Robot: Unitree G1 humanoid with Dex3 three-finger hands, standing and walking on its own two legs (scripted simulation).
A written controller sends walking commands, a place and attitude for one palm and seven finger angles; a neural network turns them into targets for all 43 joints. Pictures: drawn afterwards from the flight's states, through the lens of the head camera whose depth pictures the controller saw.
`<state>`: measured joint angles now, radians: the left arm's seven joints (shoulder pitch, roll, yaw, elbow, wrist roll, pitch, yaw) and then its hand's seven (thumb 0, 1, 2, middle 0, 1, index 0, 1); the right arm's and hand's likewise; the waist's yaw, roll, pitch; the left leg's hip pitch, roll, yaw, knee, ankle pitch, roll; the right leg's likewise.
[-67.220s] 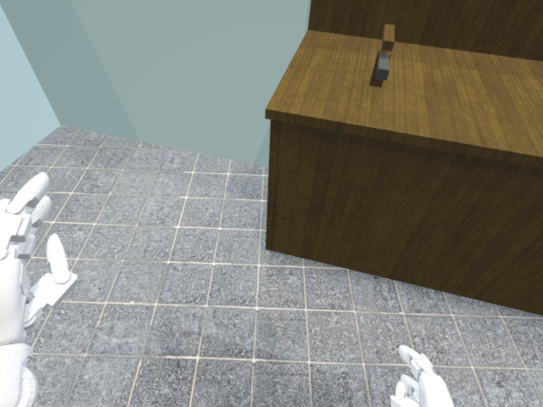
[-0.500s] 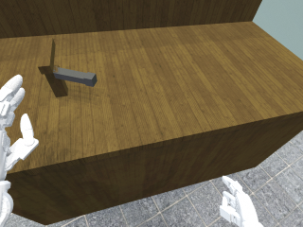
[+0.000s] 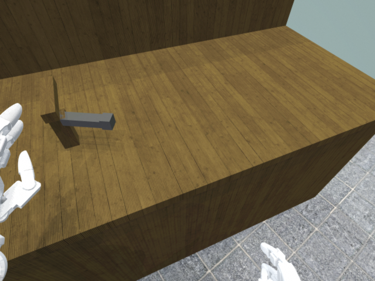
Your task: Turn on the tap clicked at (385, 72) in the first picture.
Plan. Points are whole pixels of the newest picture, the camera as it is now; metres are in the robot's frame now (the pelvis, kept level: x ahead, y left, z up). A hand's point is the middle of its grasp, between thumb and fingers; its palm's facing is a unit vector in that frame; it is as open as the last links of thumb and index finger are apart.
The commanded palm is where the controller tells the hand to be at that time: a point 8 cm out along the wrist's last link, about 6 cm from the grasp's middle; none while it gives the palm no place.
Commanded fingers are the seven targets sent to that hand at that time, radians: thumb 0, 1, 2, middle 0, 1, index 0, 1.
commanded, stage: come to a stop and stand still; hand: left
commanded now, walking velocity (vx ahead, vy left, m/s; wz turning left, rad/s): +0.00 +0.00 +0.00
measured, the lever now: (107, 121) +0.44 +0.20 +0.10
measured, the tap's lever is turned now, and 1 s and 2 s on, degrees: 62 62 62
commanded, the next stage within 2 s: look again from close up in 1.36 s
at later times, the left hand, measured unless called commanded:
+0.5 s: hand (3, 186) +0.22 +0.28 +0.17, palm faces +0.40 -0.84 -0.38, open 7.4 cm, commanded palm +0.17 +0.31 +0.18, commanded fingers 0.00 0.90 0.90 -0.20 -0.30 -0.20 -0.30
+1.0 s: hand out of the picture +0.23 +0.31 +0.15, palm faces +0.31 -0.85 -0.43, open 7.4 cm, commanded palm +0.17 +0.33 +0.18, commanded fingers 0.00 0.90 0.90 -0.20 -0.30 -0.20 -0.30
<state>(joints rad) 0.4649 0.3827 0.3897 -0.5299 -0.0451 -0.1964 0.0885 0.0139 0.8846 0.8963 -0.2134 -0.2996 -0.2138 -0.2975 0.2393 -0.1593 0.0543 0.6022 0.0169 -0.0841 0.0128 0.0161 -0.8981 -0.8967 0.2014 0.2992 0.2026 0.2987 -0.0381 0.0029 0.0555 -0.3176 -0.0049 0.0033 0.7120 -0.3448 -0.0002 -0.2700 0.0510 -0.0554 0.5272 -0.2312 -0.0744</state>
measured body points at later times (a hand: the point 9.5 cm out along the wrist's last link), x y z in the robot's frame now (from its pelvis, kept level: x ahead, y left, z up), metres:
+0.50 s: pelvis +0.01 +0.03 +0.01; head +0.02 +0.04 +0.46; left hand +0.20 +0.32 +0.19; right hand +0.21 -0.17 -0.05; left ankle +0.01 +0.12 -0.73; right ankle +0.04 -0.08 -0.73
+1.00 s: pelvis +0.00 +0.05 +0.01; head +0.03 +0.08 +0.45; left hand +0.21 +0.35 +0.18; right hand +0.15 -0.18 -0.07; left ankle +0.01 +0.12 -0.73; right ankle +0.04 -0.08 -0.73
